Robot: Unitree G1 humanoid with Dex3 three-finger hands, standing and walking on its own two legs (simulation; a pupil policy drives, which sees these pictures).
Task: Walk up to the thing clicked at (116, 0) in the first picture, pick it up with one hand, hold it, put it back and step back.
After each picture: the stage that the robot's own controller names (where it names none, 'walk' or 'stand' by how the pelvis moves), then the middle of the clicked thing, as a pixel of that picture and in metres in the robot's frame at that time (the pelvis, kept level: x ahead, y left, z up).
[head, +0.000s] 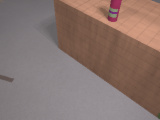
stand; (115, 3) +1.02 -0.20 -0.04
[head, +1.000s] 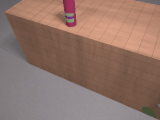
walk; (69, 7) +0.92 +0.14 -0.02
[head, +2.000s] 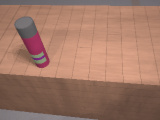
walk; (34, 45) +0.53 +0.24 -0.01
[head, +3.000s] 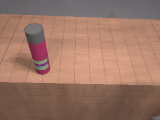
stand; (39, 51) +0.52 +0.21 -0.02
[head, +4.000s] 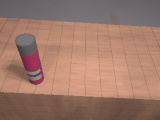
stand; (31, 62) +0.48 +0.22 -0.03
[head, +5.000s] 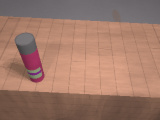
stand; (31, 60) +0.48 +0.23 -0.05
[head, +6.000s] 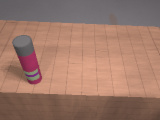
stand; (29, 62) +0.49 +0.24 -0.05
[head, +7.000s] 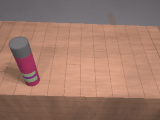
stand; (26, 64) +0.47 +0.25 -0.05
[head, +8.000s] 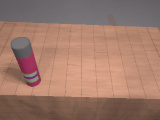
rise first; (27, 64) +0.47 +0.25 -0.04
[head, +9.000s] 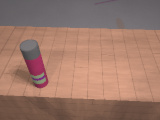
go down; (35, 66) +0.48 +0.24 -0.04
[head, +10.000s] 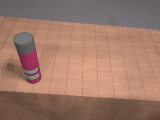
go down; (29, 60) +0.48 +0.23 -0.03
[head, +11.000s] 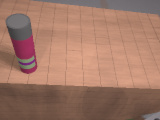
go down; (24, 48) +0.48 +0.21 +0.01
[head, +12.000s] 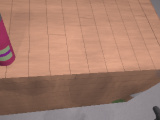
close in; out of the picture +0.47 +0.23 +0.04
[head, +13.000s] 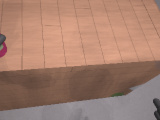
close; out of the picture +0.49 +0.24 +0.06
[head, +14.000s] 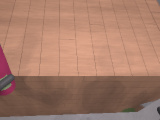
lift; out of the picture +0.37 +0.25 +0.05
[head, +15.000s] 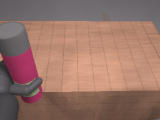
lift; (22, 68) +0.32 +0.17 +0.14
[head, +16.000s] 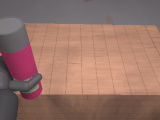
hold; (22, 64) +0.32 +0.18 +0.15
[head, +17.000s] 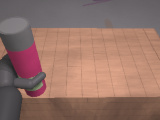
crouch; (27, 63) +0.33 +0.17 +0.16
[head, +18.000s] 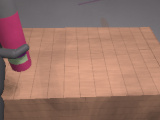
crouch; (11, 35) +0.42 +0.21 +0.19
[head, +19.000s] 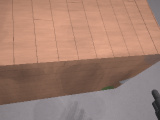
lower; out of the picture +0.50 +0.25 +0.05
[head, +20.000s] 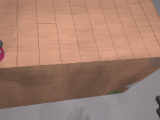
lower; out of the picture +0.48 +0.24 +0.06
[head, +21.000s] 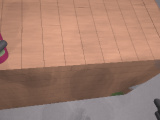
lower; out of the picture +0.48 +0.23 +0.06
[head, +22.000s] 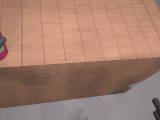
lower; out of the picture +0.49 +0.23 +0.06
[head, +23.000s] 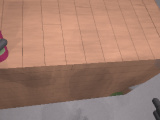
loosen; out of the picture +0.48 +0.23 +0.06
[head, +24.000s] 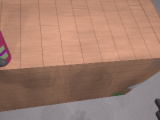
withdraw; out of the picture +0.46 +0.22 +0.06
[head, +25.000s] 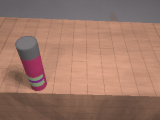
sink last; (33, 66) +0.43 +0.21 +0.00
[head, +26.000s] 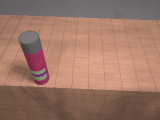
stand; (36, 61) +0.46 +0.22 +0.00
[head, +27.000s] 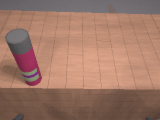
stand; (26, 61) +0.44 +0.22 +0.02
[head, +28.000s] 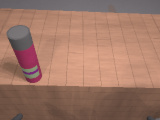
stand; (27, 57) +0.45 +0.22 +0.02
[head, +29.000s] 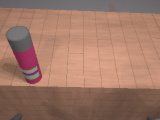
stand; (27, 58) +0.44 +0.22 +0.02
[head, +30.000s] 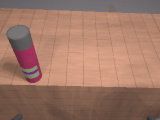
stand; (27, 57) +0.45 +0.22 +0.02
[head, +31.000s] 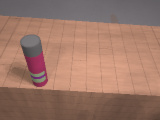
stand; (36, 63) +0.46 +0.21 -0.02
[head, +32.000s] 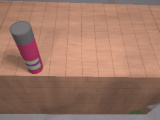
walk; (29, 51) +0.49 +0.23 -0.03
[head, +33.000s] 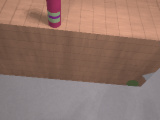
walk; (53, 4) +0.76 +0.17 -0.03
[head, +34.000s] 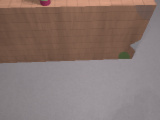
stand; out of the picture +1.01 +0.30 -0.02
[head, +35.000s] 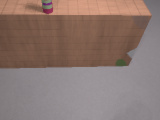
stand; out of the picture +1.03 +0.27 -0.03
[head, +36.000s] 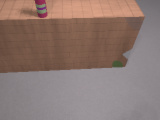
stand; out of the picture +1.04 +0.29 -0.05
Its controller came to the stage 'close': yes
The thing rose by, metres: 0.22
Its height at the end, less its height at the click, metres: +0.00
